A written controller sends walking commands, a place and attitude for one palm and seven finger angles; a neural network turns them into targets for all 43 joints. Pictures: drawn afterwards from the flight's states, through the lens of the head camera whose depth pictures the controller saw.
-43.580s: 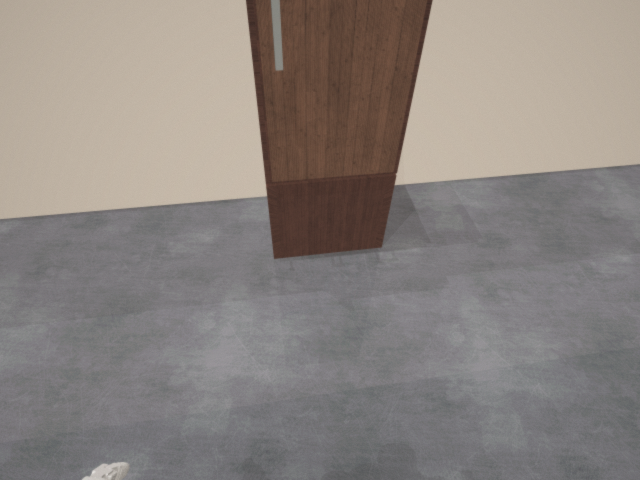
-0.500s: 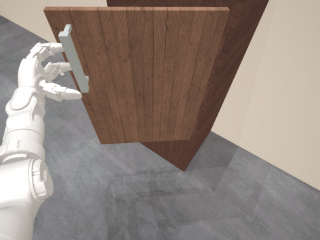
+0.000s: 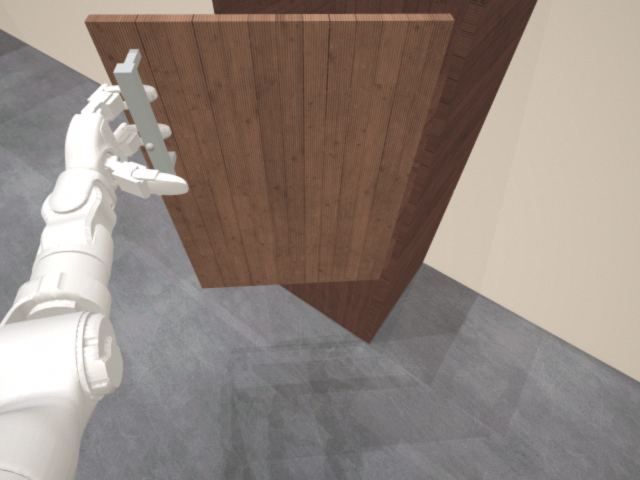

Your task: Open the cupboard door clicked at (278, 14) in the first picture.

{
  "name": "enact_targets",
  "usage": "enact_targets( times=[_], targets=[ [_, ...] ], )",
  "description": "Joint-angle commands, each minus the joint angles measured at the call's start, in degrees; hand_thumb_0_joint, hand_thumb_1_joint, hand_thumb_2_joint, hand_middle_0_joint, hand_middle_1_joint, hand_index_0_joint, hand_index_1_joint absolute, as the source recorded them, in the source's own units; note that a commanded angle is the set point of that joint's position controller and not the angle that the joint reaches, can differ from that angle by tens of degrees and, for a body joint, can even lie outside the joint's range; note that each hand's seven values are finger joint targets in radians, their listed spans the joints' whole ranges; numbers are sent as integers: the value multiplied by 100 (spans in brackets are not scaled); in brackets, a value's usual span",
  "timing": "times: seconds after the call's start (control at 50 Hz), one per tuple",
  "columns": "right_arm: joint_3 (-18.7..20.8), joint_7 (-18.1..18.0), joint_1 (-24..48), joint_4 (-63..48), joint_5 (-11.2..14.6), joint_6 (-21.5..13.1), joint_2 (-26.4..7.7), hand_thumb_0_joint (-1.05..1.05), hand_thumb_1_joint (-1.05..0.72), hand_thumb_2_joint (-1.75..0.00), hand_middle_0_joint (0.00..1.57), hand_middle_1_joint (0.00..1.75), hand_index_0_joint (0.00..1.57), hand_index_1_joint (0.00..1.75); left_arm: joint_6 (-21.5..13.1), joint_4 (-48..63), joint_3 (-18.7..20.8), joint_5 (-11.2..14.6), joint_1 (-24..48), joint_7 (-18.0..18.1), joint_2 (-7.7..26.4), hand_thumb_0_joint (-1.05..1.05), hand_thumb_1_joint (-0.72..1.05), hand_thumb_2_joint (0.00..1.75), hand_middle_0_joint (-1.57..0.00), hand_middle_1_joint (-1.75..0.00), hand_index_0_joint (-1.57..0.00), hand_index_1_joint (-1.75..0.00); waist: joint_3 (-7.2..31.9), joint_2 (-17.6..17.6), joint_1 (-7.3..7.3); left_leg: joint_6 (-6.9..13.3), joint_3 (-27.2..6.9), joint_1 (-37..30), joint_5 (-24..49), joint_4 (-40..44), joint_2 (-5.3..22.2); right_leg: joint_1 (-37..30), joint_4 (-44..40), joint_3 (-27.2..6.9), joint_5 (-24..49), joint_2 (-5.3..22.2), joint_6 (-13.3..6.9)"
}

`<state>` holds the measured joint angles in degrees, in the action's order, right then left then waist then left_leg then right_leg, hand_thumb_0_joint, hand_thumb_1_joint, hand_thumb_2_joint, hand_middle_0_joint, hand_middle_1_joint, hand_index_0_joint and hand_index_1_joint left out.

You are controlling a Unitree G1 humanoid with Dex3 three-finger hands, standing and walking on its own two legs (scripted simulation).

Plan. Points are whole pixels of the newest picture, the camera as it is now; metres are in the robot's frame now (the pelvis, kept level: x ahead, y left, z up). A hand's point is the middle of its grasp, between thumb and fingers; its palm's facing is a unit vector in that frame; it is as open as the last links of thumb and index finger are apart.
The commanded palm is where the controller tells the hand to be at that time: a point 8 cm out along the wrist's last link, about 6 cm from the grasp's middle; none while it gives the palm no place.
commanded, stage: slide the fingers in behind the handle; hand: left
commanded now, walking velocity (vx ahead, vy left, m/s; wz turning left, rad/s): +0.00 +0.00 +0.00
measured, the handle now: (152, 122) +0.54 +0.20 +0.15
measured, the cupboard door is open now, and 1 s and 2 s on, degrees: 40 40 45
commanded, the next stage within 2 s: close the thumb around the handle in 0.76 s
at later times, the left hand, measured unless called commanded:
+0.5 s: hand (159, 146) +0.48 +0.18 +0.16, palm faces +0.05 -1.00 +0.01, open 14.0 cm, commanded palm +0.45 +0.23 +0.15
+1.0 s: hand (159, 146) +0.48 +0.18 +0.16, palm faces +0.05 -1.00 +0.02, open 13.6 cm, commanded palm +0.45 +0.23 +0.15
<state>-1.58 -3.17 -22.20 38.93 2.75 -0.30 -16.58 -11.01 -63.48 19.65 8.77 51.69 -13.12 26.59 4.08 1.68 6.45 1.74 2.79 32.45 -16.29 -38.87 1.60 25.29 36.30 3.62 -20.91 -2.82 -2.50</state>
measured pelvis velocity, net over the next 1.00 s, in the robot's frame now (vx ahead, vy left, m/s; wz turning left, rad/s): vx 0.00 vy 0.00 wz -0.01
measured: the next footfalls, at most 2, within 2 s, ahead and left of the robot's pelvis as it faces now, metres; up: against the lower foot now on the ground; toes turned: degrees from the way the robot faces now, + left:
none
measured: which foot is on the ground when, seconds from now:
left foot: down 0.00-1.00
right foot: down 0.00-1.00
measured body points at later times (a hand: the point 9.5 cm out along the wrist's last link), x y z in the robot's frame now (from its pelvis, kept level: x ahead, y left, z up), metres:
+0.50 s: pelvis +0.00 +0.00 +0.00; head +0.05 +0.00 +0.45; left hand +0.47 +0.23 +0.16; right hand +0.04 -0.27 -0.12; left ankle +0.03 +0.10 -0.72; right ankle -0.03 -0.09 -0.72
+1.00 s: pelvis +0.00 +0.00 +0.00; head +0.05 +0.01 +0.45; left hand +0.47 +0.23 +0.16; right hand +0.03 -0.26 -0.12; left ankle +0.03 +0.10 -0.72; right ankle -0.03 -0.09 -0.72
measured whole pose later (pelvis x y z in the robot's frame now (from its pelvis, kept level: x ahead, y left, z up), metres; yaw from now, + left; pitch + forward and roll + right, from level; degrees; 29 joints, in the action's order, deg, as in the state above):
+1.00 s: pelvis +0.00 +0.00 +0.00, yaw +0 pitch +9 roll -1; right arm -1.3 -2.6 -22.1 39.5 2.5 -1.1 -15.7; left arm -12.5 -61.5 18.6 7.9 50.6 -8.9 23.5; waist 4.0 1.7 6.2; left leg 2.0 3.4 31.4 -16.2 -38.4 1.4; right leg 24.6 36.1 2.9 -20.7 -2.6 -2.2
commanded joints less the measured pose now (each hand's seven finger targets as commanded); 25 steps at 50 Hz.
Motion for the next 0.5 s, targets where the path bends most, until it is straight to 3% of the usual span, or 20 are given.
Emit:
enact_targets(
  times=[0.0,0.04,0.08,0.14,0.2,0.22,0.24,0.26,0.3,0.34,0.46,0.48],
  targets=[
    [331,-14,-454,-506,-22,-174,-885,0,-90,-90,20,30,20,30,-360,1492,132,11,2774,175,1403,0,-50,30,-30,-120,-30,-120,2077,260,-21,165,-459,-2083,1606,198,-113,71,-455,-292,2097,38,163],
    [343,6,-421,-519,-38,-184,-864,0,-90,-90,20,30,20,30,-471,1691,253,-11,2658,268,1451,0,-50,30,-30,-120,-30,-120,2275,405,-107,130,-453,-2235,1782,173,-104,9,-418,-310,2234,18,154],
    [353,32,-435,-515,-41,-192,-846,0,-90,-90,20,30,20,30,-524,1753,185,2,2621,311,1292,0,-50,30,-30,-120,-30,-120,2299,290,-88,128,-444,-2292,1914,169,-96,-40,-399,-305,2385,-4,155],
    [352,26,-412,-503,-21,-160,-858,0,-90,-90,20,30,20,30,-442,1487,203,0,2398,320,1299,0,-50,30,-30,-120,-30,-120,1964,-37,-66,158,-375,-2001,1706,214,-102,-95,-443,-315,2399,5,188],
    [355,24,-417,-525,-15,-152,-856,0,-90,-90,20,30,20,30,-316,1460,138,-14,2451,316,1217,0,-50,30,-30,-120,-30,-120,1802,-45,-49,195,-306,-1857,1540,230,-136,-120,-508,-339,2340,36,198],
    [352,21,-381,-535,-13,-147,-861,0,-90,-90,20,30,20,30,-294,1503,238,-37,2412,329,1373,0,-50,30,-30,-120,-30,-120,1921,95,-108,185,-301,-1879,1545,240,-146,-194,-502,-384,2409,52,198],
    [343,10,-394,-534,-5,-138,-853,0,-90,-90,20,30,20,30,-259,1428,252,-43,2427,338,1395,0,-50,30,-30,-120,-30,-120,1874,-16,-74,192,-298,-1837,1516,250,-142,-210,-519,-392,2424,53,205],
    [331,10,-371,-540,-2,-147,-824,0,-90,-90,20,30,20,30,-268,1527,147,-20,2560,324,1281,0,-50,30,-30,-120,-30,-120,1840,98,-44,186,-293,-1857,1490,265,-139,-174,-538,-398,2399,57,208],
    [350,8,-390,-547,-11,-166,-812,0,-90,-90,20,30,20,30,-369,1700,116,26,2611,327,1201,0,-50,30,-30,-120,-30,-120,1965,-33,-29,202,-277,-1918,1564,221,-138,-269,-524,-394,2484,53,214],
    [356,16,-365,-510,-12,-197,-801,0,-90,-90,20,30,20,30,-452,1880,102,27,2660,325,1170,0,-50,30,-30,-120,-30,-120,2198,216,-36,174,-314,-2151,1733,205,-140,-242,-482,-401,2595,41,195],
    [363,20,-327,-467,6,-195,-801,0,-90,-90,20,30,20,30,-378,1610,-40,17,2407,309,961,0,-50,30,-30,-120,-30,-120,1872,113,-42,159,-337,-2090,1633,234,-121,-51,-515,-338,2392,35,184],
    [362,27,-292,-492,12,-197,-796,0,-90,-90,20,30,20,30,-345,1706,-192,16,2463,297,810,0,-50,30,-30,-120,-30,-120,1885,252,-22,145,-350,-2163,1595,261,-121,19,-526,-323,2298,39,179]
  ],
)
